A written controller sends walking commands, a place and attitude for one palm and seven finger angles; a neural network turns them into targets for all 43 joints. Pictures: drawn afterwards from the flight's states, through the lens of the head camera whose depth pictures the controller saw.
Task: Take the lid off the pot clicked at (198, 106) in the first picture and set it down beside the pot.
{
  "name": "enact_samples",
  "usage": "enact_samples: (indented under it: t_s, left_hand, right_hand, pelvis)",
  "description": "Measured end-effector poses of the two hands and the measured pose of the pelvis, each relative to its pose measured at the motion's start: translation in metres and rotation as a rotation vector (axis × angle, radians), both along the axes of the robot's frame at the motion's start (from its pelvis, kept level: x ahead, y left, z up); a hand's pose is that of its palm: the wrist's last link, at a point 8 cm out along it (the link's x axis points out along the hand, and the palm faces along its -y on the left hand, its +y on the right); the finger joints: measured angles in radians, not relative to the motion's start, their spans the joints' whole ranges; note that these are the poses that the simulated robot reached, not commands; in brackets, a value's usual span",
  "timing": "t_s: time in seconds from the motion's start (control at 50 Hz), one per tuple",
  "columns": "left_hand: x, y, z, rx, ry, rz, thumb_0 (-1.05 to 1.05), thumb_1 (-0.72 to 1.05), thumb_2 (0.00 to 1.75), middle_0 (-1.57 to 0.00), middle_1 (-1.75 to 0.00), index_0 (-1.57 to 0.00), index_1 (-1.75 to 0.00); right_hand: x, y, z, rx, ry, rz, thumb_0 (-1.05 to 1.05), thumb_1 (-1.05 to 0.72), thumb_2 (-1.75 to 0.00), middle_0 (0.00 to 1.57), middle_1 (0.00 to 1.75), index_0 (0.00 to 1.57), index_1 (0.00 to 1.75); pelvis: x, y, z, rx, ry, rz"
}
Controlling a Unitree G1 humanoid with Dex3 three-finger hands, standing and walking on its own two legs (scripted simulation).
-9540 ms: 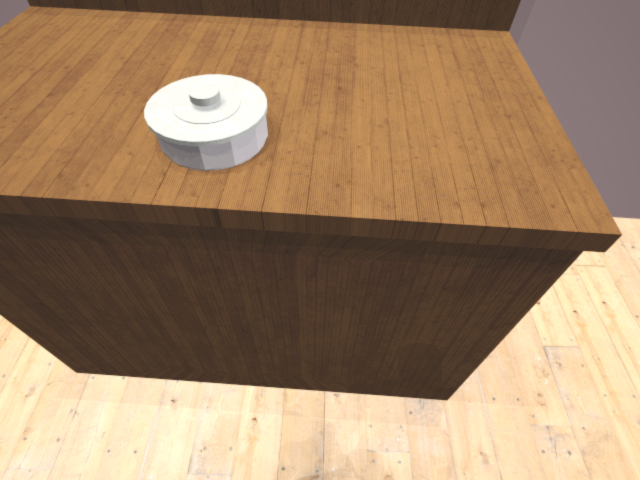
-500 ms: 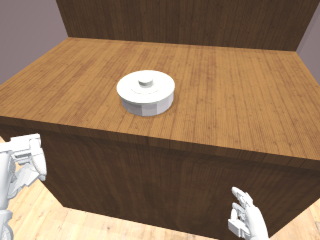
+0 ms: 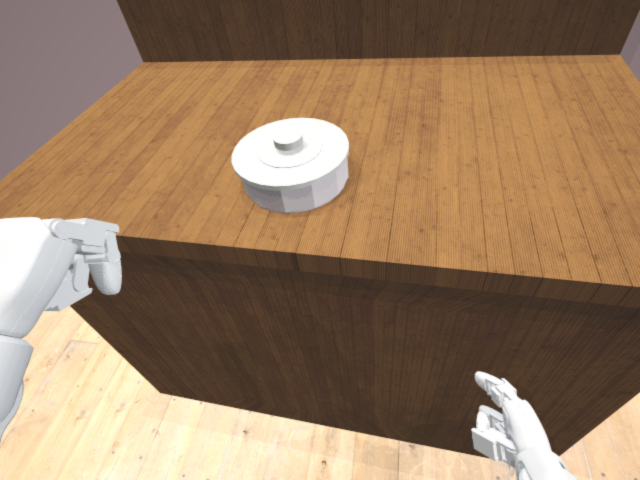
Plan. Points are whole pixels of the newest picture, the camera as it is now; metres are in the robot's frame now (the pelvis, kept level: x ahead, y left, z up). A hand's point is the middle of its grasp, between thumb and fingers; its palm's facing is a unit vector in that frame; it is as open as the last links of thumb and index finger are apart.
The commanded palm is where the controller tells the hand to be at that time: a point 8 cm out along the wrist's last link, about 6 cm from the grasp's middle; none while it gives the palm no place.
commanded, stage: reach forward and open the fingers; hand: left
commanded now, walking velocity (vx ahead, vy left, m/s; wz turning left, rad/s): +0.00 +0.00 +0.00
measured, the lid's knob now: (288, 139) +0.55 +0.13 +0.16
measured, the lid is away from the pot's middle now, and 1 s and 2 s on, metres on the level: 0.00 0.00 0.00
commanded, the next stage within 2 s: move the open hand above the knob in 0.82 s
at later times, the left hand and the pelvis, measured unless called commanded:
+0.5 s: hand (88, 275) +0.24 +0.25 +0.21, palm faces -0.12 +0.06 -0.99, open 7.4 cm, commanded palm +0.21 +0.26 +0.27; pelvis -0.02 +0.00 +0.01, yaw +2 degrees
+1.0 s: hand (96, 242) +0.27 +0.26 +0.22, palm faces -0.07 -0.03 -1.00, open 10.3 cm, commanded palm +0.25 +0.25 +0.29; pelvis -0.04 +0.02 +0.00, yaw +1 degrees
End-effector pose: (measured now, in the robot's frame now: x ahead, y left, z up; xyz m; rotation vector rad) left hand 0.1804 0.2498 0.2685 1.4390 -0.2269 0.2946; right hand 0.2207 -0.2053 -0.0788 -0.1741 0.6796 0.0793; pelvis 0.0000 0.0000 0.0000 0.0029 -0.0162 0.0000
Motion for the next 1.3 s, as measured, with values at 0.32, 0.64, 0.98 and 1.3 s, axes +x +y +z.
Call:
enact_samples:
  t_s: [0.32,0.64,0.98,1.3]
  left_hand:
    - [0.028,0.009,-0.006,0.152,0.364,0.037,0.0,0.22,1.35,-1.16,-0.74,-1.15,-0.73]
    - [0.053,0.019,0.006,0.133,0.446,-0.024,0.0,-0.33,1.66,-0.95,-0.21,-0.95,-0.2]
    - [0.07,0.019,0.007,0.082,0.391,-0.038,0.0,-0.41,1.67,-0.86,-0.09,-0.86,-0.08]
    - [0.128,-0.024,0.005,0.088,0.434,-0.048,0.0,-0.41,1.64,-0.85,-0.09,-0.85,-0.08]
  right_hand:
    - [0.005,-0.001,0.009,0.017,-0.042,0.007,0.01,-0.9,-0.9,0.2,0.3,0.19,0.3]
    - [-0.044,-0.007,-0.001,0.003,0.009,-0.04,0.01,-0.9,-0.9,0.2,0.3,0.19,0.3]
    - [-0.061,0.011,-0.001,0.027,0.017,-0.044,0.01,-0.9,-0.9,0.2,0.3,0.19,0.3]
    - [-0.058,0.013,-0.012,0.043,0.081,-0.023,0.01,-0.9,-0.9,0.2,0.3,0.2,0.3]
  pelvis:
    - [-0.011,-0.007,0.005,-0.004,-0.026,0.038]
    - [-0.032,0.003,0.005,-0.006,-0.036,0.029]
    - [-0.043,0.017,0.003,-0.001,-0.042,0.02]
    - [-0.035,0.012,0.003,0.005,-0.019,0.036]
